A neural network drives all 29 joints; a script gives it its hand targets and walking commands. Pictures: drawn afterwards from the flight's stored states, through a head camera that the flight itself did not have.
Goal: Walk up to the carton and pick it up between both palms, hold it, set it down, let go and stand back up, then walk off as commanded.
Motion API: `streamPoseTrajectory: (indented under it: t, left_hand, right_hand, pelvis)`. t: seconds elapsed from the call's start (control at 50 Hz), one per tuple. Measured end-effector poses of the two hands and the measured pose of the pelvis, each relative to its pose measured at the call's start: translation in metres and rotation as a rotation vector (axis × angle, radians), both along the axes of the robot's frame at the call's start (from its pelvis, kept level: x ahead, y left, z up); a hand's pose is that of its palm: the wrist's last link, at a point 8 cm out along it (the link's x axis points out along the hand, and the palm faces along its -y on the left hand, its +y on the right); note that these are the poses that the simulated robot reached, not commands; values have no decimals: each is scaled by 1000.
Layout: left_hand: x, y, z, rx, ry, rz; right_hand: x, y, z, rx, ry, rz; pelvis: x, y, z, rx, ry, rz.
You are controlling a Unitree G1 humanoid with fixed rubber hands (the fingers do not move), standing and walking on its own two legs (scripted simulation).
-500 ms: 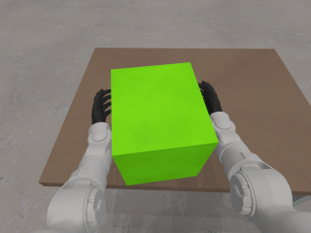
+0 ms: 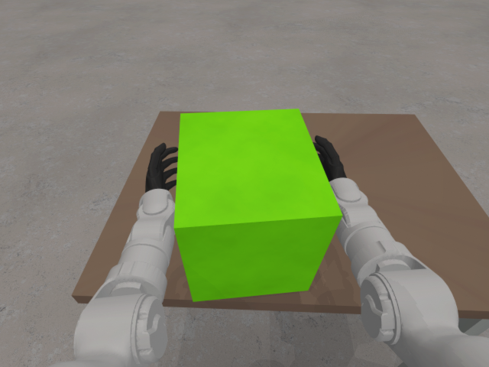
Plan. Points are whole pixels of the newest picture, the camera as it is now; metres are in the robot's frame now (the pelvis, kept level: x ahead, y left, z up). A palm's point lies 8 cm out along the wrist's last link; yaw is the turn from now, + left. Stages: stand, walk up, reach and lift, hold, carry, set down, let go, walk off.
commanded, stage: reach and lift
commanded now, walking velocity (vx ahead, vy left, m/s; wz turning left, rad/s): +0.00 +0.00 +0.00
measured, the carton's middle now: (246, 204) +0.38 +0.03 +0.08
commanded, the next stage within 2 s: none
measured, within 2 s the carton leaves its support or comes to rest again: neither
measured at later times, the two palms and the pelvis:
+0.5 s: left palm (132, 177) +0.37 +0.21 +0.16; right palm (318, 168) +0.40 -0.09 +0.16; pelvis +0.00 +0.01 +0.00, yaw +1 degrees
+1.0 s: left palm (125, 162) +0.36 +0.21 +0.20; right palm (328, 170) +0.37 -0.09 +0.18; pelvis -0.01 +0.02 +0.01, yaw +1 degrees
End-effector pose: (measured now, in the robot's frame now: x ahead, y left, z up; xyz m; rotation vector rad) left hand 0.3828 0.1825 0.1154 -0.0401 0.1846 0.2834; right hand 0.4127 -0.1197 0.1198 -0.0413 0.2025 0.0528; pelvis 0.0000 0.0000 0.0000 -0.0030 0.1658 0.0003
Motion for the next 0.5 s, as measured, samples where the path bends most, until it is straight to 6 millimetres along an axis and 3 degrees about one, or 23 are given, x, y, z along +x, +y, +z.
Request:
streamPoseTrajectory:
  t: [0.18,0.5]
  left_hand:
    - [-12,8,12,-2,35,0]
    - [-16,30,43,-1,23,4]
  right_hand:
    - [-12,8,11,-3,33,-8]
    - [-14,32,38,-1,20,-18]
  pelvis:
    - [-6,3,1,1,-61,3]
    - [-4,14,4,-1,-117,12]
